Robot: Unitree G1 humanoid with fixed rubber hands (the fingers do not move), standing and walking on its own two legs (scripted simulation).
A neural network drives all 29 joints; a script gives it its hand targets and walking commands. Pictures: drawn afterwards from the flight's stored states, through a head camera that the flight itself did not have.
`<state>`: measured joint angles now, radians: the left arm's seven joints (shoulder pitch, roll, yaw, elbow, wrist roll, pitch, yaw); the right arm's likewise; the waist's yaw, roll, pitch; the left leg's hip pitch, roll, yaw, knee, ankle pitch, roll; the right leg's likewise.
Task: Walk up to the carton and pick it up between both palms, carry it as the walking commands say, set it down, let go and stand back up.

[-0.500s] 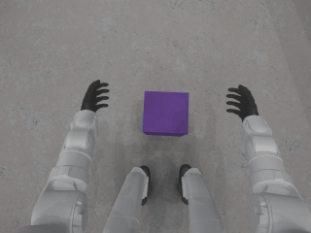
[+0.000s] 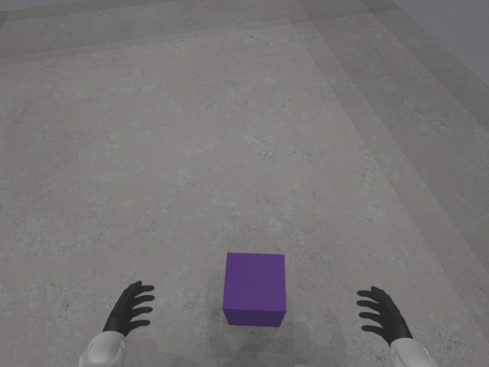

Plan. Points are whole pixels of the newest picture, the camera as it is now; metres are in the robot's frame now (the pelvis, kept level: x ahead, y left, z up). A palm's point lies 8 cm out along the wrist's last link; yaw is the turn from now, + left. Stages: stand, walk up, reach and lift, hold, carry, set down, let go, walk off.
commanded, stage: let go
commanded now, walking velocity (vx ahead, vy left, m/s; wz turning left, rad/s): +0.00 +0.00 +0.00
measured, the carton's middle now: (254, 292) +0.38 +0.01 -0.62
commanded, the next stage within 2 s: stand in 0.52 s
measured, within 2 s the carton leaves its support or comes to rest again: neither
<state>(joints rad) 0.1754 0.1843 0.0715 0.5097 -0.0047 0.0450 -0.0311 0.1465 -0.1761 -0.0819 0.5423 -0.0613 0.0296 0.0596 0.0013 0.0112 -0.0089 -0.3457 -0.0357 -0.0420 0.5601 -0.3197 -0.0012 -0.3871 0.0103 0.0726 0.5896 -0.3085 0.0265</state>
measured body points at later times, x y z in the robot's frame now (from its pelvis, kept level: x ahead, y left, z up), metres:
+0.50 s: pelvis -0.01 +0.00 +0.00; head -0.02 -0.01 +0.45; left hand +0.15 +0.23 -0.07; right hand +0.15 -0.24 -0.09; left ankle -0.02 +0.12 -0.73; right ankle -0.01 -0.13 -0.73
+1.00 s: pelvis -0.01 +0.00 +0.00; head -0.05 -0.01 +0.45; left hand +0.13 +0.26 -0.08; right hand +0.15 -0.28 -0.07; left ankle -0.02 +0.12 -0.73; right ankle -0.01 -0.13 -0.73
